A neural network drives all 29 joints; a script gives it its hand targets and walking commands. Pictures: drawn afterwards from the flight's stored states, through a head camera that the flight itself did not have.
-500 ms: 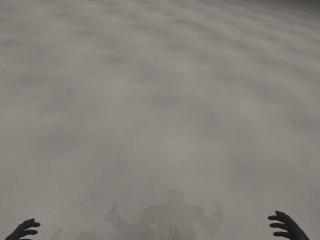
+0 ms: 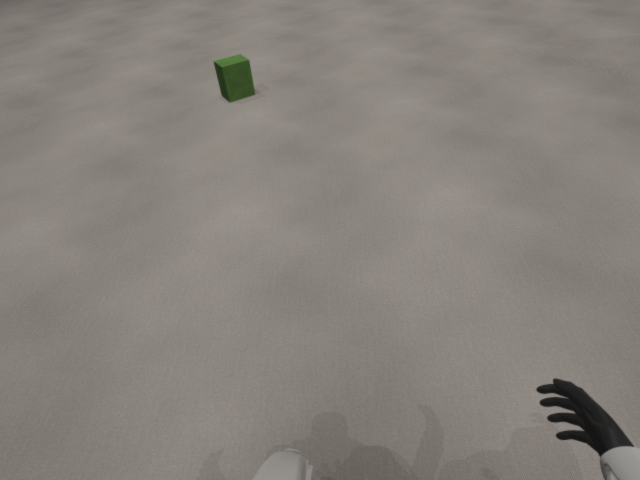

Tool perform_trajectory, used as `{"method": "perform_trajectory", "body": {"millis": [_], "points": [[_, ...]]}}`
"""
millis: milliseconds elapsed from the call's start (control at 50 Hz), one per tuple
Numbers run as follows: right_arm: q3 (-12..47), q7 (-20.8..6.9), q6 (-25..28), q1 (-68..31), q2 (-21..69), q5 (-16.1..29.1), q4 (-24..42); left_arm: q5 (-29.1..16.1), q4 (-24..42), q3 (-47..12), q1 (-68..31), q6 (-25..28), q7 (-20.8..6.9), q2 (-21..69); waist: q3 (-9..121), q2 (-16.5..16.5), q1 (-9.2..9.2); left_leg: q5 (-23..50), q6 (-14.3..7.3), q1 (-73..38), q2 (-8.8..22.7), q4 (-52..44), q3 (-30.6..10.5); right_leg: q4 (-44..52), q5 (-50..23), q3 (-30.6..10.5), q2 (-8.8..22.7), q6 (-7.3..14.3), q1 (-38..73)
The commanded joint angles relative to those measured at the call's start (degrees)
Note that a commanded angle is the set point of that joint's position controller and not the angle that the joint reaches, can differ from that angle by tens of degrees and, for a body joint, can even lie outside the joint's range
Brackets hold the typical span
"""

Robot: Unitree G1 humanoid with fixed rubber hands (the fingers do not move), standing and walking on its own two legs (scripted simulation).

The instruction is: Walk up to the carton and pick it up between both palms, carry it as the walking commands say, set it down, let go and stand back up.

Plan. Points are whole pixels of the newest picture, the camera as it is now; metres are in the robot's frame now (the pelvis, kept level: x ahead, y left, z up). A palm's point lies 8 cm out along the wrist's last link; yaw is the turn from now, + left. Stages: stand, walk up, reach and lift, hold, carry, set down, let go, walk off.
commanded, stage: walk up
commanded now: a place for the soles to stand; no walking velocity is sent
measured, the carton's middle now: (234, 78) +2.80 +0.96 -0.64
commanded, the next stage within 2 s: none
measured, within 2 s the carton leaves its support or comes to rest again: neither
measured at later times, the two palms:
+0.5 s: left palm (140, 273) +0.45 +0.39 -0.04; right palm (504, 269) +0.50 -0.25 -0.05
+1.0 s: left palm (132, 230) +0.58 +0.47 -0.05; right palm (370, 100) +1.06 -0.01 +0.00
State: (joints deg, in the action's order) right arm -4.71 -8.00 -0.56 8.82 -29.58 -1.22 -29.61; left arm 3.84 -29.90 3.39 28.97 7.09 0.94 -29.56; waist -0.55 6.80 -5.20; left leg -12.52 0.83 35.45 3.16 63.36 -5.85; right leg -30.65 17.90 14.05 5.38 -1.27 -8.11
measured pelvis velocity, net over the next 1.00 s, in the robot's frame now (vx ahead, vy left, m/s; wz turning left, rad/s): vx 0.72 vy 0.15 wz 0.39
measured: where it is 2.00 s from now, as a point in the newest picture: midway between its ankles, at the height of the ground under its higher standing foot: (274, 232)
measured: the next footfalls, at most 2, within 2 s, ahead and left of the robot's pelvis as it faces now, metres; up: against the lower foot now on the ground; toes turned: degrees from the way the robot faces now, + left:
left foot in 0.24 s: +0.36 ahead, +0.19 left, +0.00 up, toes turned +11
right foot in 0.62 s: +0.68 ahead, -0.04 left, +0.00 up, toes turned +10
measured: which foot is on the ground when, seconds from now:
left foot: up 0.00-0.22, down 0.24-0.60, up 0.62-1.00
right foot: down 0.00-0.26, up 0.28-0.60, down 0.62-1.00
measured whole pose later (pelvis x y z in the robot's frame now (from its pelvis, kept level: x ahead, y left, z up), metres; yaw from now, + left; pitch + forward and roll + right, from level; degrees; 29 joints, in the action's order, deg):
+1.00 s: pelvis +0.72 +0.15 +0.00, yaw +22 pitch -2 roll -1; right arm -4.0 -6.5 0.8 4.7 -27.5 -1.2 -26.0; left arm 1.5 -33.4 3.6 31.5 4.1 -1.4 -31.9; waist -2.3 2.1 -6.3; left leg -4.2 -2.2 32.9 3.1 35.7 0.3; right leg -22.9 24.7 11.9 5.9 -2.4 5.4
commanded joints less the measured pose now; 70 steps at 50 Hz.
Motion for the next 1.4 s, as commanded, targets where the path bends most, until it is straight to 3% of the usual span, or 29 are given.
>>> {"method": "perform_trajectory", "body": {"millis": [0,60,160,200,220,240,260,280,320,360,480,560,580,600,620,640,680,720,780,860,960,1020,1040,1060,1080,1120,1160,1280,1380], "points": [[-2.0,-0.8,0.7,-7.5,-5.5,0.3,7.2,-0.3,4.6,4.4,-2.7,1.3,0.3,-13.4,-8.3,-10.9,1.48,6.6,0.1,7.2,2.5,-10.2,-2.1,25.3,11.0,-12.1,15.1,8.7,0.4],[-1.2,-1.3,0.5,-9.8,-4.4,-0.4,7.2,-1.0,3.4,3.8,-1.7,0.1,0.1,-13.4,-7.4,-10.7,1.56,10.1,-1.3,1.5,1.7,-18.7,2.6,25.5,2.3,-1.4,13.3,7.4,1.9],[-0.6,-0.3,0.2,-11.1,-4.3,-0.9,6.3,-1.6,0.9,3.8,0.1,-3.2,0.0,-14.7,-6.6,-11.7,1.33,4.4,-4.1,-2.5,-1.0,-26.8,8.6,19.1,-10.2,4.7,13.9,9.3,10.3],[-2.1,1.7,0.9,-1.1,-6.4,-1.4,2.3,-2.4,1.2,3.3,-0.2,-4.5,-0.7,-13.9,1.6,-10.1,6.17,-0.8,-7.2,-17.4,-6.7,-28.9,13.1,-0.4,-27.7,6.5,13.3,10.7,9.8],[-4.1,3.4,1.3,8.0,-9.5,-2.2,-1.2,-3.1,1.9,2.1,0.1,-4.6,-1.4,-12.4,8.4,-7.1,10.75,-4.5,-10.4,-34.2,-8.8,-27.4,11.5,-18.5,-31.3,6.4,11.0,9.6,0.2],[-6.0,5.2,1.1,15.6,-15.6,-2.3,-2.2,-3.9,5.6,0.6,0.3,-3.5,-2.4,-9.4,16.2,1.6,15.98,-21.3,-15.9,-51.8,4.6,-28.5,-12.7,-43.7,-14.8,3.6,6.3,6.3,-21.1],[-6.3,6.2,0.8,16.0,-20.2,-0.2,-1.5,-3.6,10.1,0.6,-3.4,-1.8,-3.4,-9.5,21.0,5.9,15.86,-30.6,-19.6,-55.2,14.9,-42.1,-38.8,-53.3,14.8,-6.4,-1.5,5.8,-34.1],[-6.2,7.0,0.9,14.3,-20.4,0.6,-0.9,-3.8,10.9,2.1,-9.4,-1.3,-3.6,-13.2,17.3,-4.3,15.31,-25.0,-20.3,-53.0,15.4,-44.9,-40.5,-53.9,10.3,-14.0,1.3,6.1,-39.9],[-4.2,7.2,2.2,10.6,-15.5,0.6,-1.3,-3.4,7.5,1.7,-7.1,-1.3,-3.7,-10.1,7.3,-4.3,9.16,-11.1,-17.9,-39.6,12.6,-42.3,-26.6,-45.2,6.3,-14.1,4.9,5.7,-37.0],[-3.0,6.9,3.8,4.9,-11.5,-0.1,-1.2,-2.9,4.5,2.1,-4.2,-2.6,-4.1,-8.8,0.4,-1.1,4.74,-13.6,-15.8,-23.1,9.0,-46.1,-17.9,-35.5,5.7,-15.4,5.8,4.1,-28.2],[-2.3,5.4,5.8,4.8,-10.3,0.5,0.6,-3.0,7.9,2.8,-9.9,-4.0,-5.3,-6.7,-2.2,1.6,5.56,-20.3,-12.4,-11.5,6.0,-47.8,-6.1,-13.0,-10.5,-13.2,3.4,2.8,-14.6],[-2.3,5.1,5.1,4.4,-11.0,0.6,0.9,-3.1,6.3,4.0,-6.0,-4.4,-4.6,-8.2,-4.8,-2.0,1.24,-23.0,-9.7,-6.4,6.3,-40.7,-2.8,-9.7,-9.7,-9.4,-0.3,2.7,-0.3],[-1.8,5.0,5.0,4.8,-9.7,0.6,0.9,-3.0,4.6,4.7,-1.0,-4.0,-3.7,-10.0,-2.9,-5.5,-1.79,-14.0,-8.3,-3.6,4.7,-28.9,-0.5,-8.0,-4.5,-10.1,-2.1,3.8,8.3],[-0.9,4.8,5.2,6.4,-5.7,0.6,1.2,-2.3,2.1,5.9,6.9,-3.3,-2.4,-13.9,3.4,-19.0,-5.87,-9.1,-5.6,3.0,-1.3,-0.9,5.5,-3.1,11.1,-22.4,3.6,6.3,18.1],[-0.5,4.9,5.5,7.8,-3.5,1.2,4.5,-2.1,4.6,6.2,7.4,-2.7,-1.5,-16.9,7.3,-21.2,-4.06,-22.4,-3.9,11.4,-6.1,14.1,1.9,12.9,35.6,-55.6,19.0,10.9,18.4],[-2.4,5.3,4.8,6.9,-9.4,1.9,6.5,-2.7,6.3,6.8,3.2,-2.9,-0.8,-19.4,5.5,-15.5,-1.73,-19.1,-3.9,13.7,-5.8,17.7,-5.4,20.4,44.7,-64.7,22.0,16.1,13.6],[-2.3,4.9,4.0,4.7,-10.8,0.7,6.1,-2.4,5.5,5.8,-0.2,-1.9,-0.1,-15.3,-1.2,-11.6,0.41,-13.1,-3.4,15.4,-1.0,15.2,-3.9,15.0,32.4,-47.8,18.8,16.7,8.8],[-2.4,4.3,3.2,6.4,-8.8,-0.3,4.0,-2.3,5.3,4.6,-3.7,-1.3,-0.4,-12.4,-4.3,-15.7,2.77,-9.3,-2.2,9.0,2.6,5.3,-2.3,15.8,20.2,-35.6,15.4,15.5,-0.1],[-2.1,2.7,2.8,3.1,-6.7,-0.2,5.6,-1.6,4.9,4.3,-3.7,-0.5,-0.9,-12.6,-6.1,-15.2,2.51,-4.5,-1.2,6.7,3.9,-5.1,0.9,18.3,7.9,-27.4,14.9,15.7,-2.5],[-1.7,1.2,2.4,-2.8,-4.6,0.3,7.3,-1.8,3.5,3.9,-4.7,-0.3,-2.1,-13.1,-7.0,-12.8,3.3,8.6,-2.0,-4.0,2.6,-20.6,4.4,21.3,1.6,-13.8,10.2,11.8,-5.8],[-1.6,1.7,1.6,-6.1,-4.3,0.0,6.7,-2.6,0.1,3.7,-2.1,-2.7,-2.0,-14.1,-7.5,-11.5,2.99,9.4,-3.4,-9.6,-1.3,-28.2,7.8,18.0,-8.1,-6.6,11.2,10.9,0.2],[-4.1,4.1,2.4,8.2,-7.9,-1.3,0.1,-3.5,0.0,2.4,-0.5,-3.9,-2.0,-11.4,4.6,-6.7,9.23,0.9,-7.5,-32.9,-6.8,-29.5,10.0,-12.6,-25.8,-2.1,8.1,9.2,-1.6],[-5.4,5.6,2.5,16.1,-12.2,-2.2,-1.4,-3.9,2.5,0.8,0.7,-3.5,-2.1,-7.6,12.9,0.5,13.51,-15.5,-11.6,-46.7,5.0,-28.5,-9.6,-36.2,-12.6,-4.1,6.5,7.2,-14.9],[-6.4,6.9,2.5,16.5,-16.9,-1.0,0.3,-4.7,5.9,1.1,-0.6,-2.8,-2.9,-6.8,19.2,6.8,13.92,-33.5,-18.3,-52.0,18.6,-42.8,-40.7,-49.1,14.8,-11.0,-4.1,5.4,-29.5],[-6.6,7.7,2.3,14.5,-17.7,0.5,0.9,-4.3,5.9,2.9,-6.3,-2.7,-2.6,-12.2,14.2,-2.8,14.18,-31.1,-19.7,-48.4,18.9,-46.2,-41.2,-52.8,11.2,-20.5,-3.1,5.4,-35.7],[-4.5,8.1,3.1,10.9,-13.6,0.4,-0.5,-4.2,3.2,2.8,-5.5,-2.5,-2.6,-10.1,3.7,-3.0,9.15,-14.9,-17.2,-36.6,15.8,-43.4,-25.1,-45.7,6.7,-20.4,0.0,4.9,-35.7],[-3.3,7.7,4.5,6.3,-10.8,0.1,-1.1,-3.9,-0.9,3.2,-3.0,-3.6,-2.9,-8.7,0.3,0.7,5.2,-11.4,-15.3,-24.0,12.4,-46.2,-14.5,-36.3,5.2,-20.4,1.5,3.1,-26.6],[-2.5,6.4,6.4,8.1,-9.1,0.3,-0.6,-2.4,1.9,3.5,-11.5,-4.6,-5.0,-4.7,-4.8,1.5,6.5,-13.5,-12.7,-17.7,10.0,-49.5,-0.6,-10.7,-9.6,-14.5,2.5,2.3,-20.0],[-2.4,6.0,5.2,11.1,-10.5,0.6,-0.8,-3.0,3.7,4.0,-15.2,-4.9,-5.2,-5.0,-8.4,-1.4,5.71,-12.2,-10.4,-18.3,11.2,-48.7,2.6,-5.2,-14.1,-11.2,-0.7,3.4,-11.3]]}}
